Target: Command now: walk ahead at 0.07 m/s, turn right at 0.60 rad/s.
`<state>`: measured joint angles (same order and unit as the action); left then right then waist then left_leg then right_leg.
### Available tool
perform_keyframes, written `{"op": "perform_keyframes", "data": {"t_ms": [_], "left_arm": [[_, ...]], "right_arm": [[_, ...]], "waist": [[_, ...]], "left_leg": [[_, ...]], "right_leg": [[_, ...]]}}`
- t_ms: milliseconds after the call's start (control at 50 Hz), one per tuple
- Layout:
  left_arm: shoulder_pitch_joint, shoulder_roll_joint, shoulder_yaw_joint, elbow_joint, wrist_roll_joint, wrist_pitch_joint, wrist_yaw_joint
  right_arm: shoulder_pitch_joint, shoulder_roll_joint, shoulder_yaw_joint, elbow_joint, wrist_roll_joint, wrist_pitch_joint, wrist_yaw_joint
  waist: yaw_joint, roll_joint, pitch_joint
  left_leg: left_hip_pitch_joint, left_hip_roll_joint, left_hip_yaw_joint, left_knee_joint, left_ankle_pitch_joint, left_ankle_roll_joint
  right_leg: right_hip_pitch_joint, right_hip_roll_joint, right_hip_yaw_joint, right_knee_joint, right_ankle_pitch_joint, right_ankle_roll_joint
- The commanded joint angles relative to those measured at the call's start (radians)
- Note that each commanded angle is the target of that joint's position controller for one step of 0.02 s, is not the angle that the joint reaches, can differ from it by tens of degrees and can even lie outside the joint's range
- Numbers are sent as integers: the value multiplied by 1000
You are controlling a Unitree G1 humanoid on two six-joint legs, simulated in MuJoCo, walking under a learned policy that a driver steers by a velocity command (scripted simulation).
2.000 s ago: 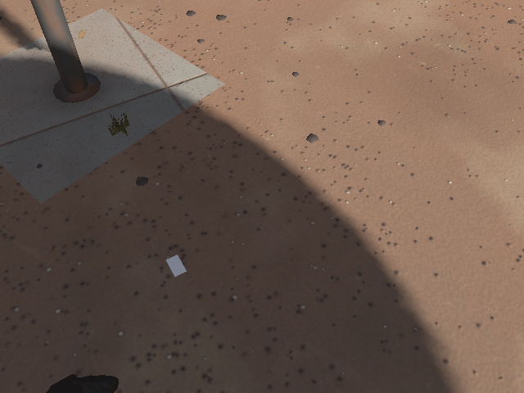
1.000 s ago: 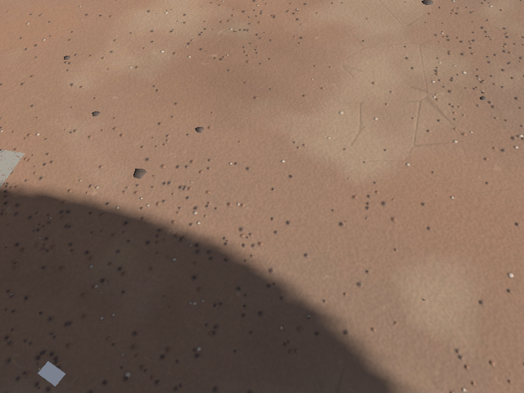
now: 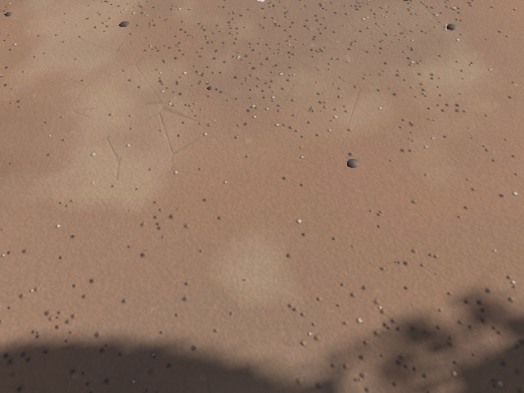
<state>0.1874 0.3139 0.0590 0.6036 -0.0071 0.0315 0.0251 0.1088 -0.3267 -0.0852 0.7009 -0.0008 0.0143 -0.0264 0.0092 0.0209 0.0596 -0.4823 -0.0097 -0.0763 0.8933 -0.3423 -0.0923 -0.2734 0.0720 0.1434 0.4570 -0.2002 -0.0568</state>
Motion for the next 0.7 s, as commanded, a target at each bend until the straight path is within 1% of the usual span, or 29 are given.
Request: {"op": "perform_keyframes", "data": {"t_ms": [20,60,100,120,140,160,180,200,220,240,260,280,300,340,400,420,460,480,500,520,540,560,580,600,620,640,660,680,700], "left_arm": [[0,183,56,-62,-4,-8,3],[4,186,55,-57,-9,-10,-4],[1,183,52,-54,-10,-13,-10],[-9,177,49,-54,-13,-13,-11],[-29,165,44,-57,-16,-11,-9],[-33,133,35,-61,-15,-14,-5],[-13,57,12,-62,-9,-18,-6],[-38,67,17,-110,-23,-31,-4],[-42,129,32,-106,-18,-44,-2],[-22,150,40,-80,-14,-47,-6],[4,136,40,-53,-9,-49,-8],[0,123,39,-50,-6,-57,-13],[-21,101,33,-50,-8,-67,-20],[-55,68,21,-56,-8,-82,-28],[-119,34,3,-72,-2,-93,-39],[-149,20,-4,-79,-3,-97,-45],[-193,0,-14,-86,-4,-106,-58],[-200,7,-11,-87,-4,-109,-64],[-194,21,-5,-88,-8,-111,-69],[-173,39,3,-84,-11,-111,-72],[-122,62,15,-68,-9,-110,-72],[-24,88,31,-34,-2,-109,-66],[72,122,44,-6,8,-106,-55],[208,193,55,8,30,-97,-37],[187,232,49,9,37,-85,-37],[174,157,41,7,20,-74,-42],[97,119,24,11,8,-74,-44],[31,84,12,16,4,-77,-46],[-20,58,3,16,6,-79,-49]], "right_arm": [[-40,-78,-16,-79,7,-25,9],[-51,-84,-18,-89,16,-41,19],[-36,-87,-20,-90,25,-63,29],[-7,-83,-22,-82,28,-73,32],[41,-75,-24,-65,29,-83,34],[97,-90,-32,-48,24,-89,30],[194,-135,-41,-35,6,-91,24],[256,-214,-53,-15,-28,-95,35],[193,-181,-47,-23,-22,-105,37],[155,-121,-29,-30,-3,-107,29],[149,-95,-19,-32,3,-106,23],[158,-87,-14,-24,5,-104,19],[180,-84,-9,-16,1,-106,15],[217,-88,-8,-1,-3,-111,13],[236,-107,-6,15,8,-105,15],[247,-117,-7,23,12,-101,16],[265,-134,-7,40,15,-88,17],[289,-147,-9,52,18,-82,19],[302,-158,-11,61,22,-76,20],[297,-164,-12,65,27,-71,19],[278,-166,-12,64,31,-69,18],[257,-155,-8,61,35,-70,15],[264,-128,3,57,29,-76,14],[273,-61,30,19,-13,-83,13],[453,17,61,40,-14,-84,21],[402,-111,26,69,13,-75,20],[309,-126,20,43,29,-67,20],[264,-101,25,42,19,-59,10],[248,-94,24,41,6,-46,1]], "waist": [[24,-167,-126],[31,-191,-96],[19,-196,-83],[-2,-188,-82],[-37,-171,-81],[-65,-132,-96],[-85,16,-158],[-79,187,-86],[-50,159,1],[-38,144,39],[-33,127,33],[-38,117,39],[-50,109,42],[-65,97,34],[-84,99,32],[-96,100,37],[-109,98,52],[-111,107,43],[-102,121,27],[-79,134,7],[-38,135,-26],[21,113,-86],[72,85,-154],[106,-80,-318],[16,-315,-491],[66,-191,-466],[47,-168,-306],[23,-96,-235],[-3,-84,-183]], "left_leg": [[-10,-10,-10,-115,-6,9],[25,-21,-5,-187,-36,29],[103,-30,0,-275,-49,55],[171,-31,5,-350,-14,68],[274,-27,17,-461,71,86],[415,21,-5,-523,113,111],[582,205,-188,-568,-24,168],[558,368,-534,-688,-300,289],[480,404,-579,-712,-398,334],[466,353,-492,-718,-380,312],[480,305,-413,-719,-315,282],[487,283,-356,-724,-238,270],[477,264,-294,-733,-146,266],[474,243,-203,-748,-6,274],[450,222,-108,-765,132,279],[429,215,-77,-764,174,276],[384,198,-16,-733,340,263],[385,207,-10,-712,414,259],[396,223,-15,-687,480,252],[411,236,-17,-655,548,238],[426,232,-6,-595,664,218],[419,204,26,-486,787,191],[352,160,62,-341,774,152],[159,97,92,-54,362,96],[-34,-17,35,252,-348,43],[-40,16,-42,337,-317,36],[-107,53,-9,347,-273,41],[-102,85,5,297,-212,40],[-53,106,4,236,-161,33]], "right_leg": [[116,-227,312,-135,-80,-179],[76,-217,372,-163,-286,-183],[41,-204,409,-161,-341,-177],[14,-186,416,-149,-358,-163],[-35,-156,405,-119,-380,-140],[-127,-114,362,-45,-407,-97],[-261,-24,226,222,-472,-30],[-482,73,75,424,-440,3],[-541,-23,78,550,-356,23],[-560,-41,62,591,-277,38],[-554,-48,47,611,-222,54],[-566,-58,39,615,-164,63],[-559,-67,26,616,-108,68],[-550,-80,-17,577,-27,80],[-487,-119,-101,415,59,99],[-446,-122,-122,348,82,102],[-335,-101,-161,216,100,100],[-284,-84,-177,181,102,94],[-238,-74,-176,153,113,81],[-190,-67,-168,121,122,62],[-113,-52,-167,76,145,38],[28,-31,-176,12,221,6],[203,-52,-164,-14,336,-21],[499,-276,68,57,681,-86],[669,-536,411,35,801,-287],[546,-467,378,-27,657,-270],[439,-408,235,-47,600,-229],[329,-356,169,-73,567,-197],[215,-325,111,-104,556,-180]]}}
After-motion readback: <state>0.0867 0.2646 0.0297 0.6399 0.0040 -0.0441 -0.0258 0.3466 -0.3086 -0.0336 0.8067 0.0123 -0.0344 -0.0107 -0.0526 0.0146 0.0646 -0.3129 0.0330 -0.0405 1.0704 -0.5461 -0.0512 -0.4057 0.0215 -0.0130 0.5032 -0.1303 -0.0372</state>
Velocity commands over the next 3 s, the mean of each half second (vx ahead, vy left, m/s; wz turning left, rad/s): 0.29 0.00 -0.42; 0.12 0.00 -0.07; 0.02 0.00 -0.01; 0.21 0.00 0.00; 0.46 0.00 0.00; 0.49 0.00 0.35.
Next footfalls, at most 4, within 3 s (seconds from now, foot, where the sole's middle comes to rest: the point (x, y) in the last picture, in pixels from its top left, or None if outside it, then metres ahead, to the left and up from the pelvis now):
0.16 left None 0.08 0.14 -0.78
0.58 right None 0.29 -0.18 -0.78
0.94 left None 0.34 0.06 -0.78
2.30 right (387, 304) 0.67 -0.25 -0.78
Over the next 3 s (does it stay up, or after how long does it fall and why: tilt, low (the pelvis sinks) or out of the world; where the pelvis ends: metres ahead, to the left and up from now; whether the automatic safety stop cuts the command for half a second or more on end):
stays up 0.92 -0.13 -0.01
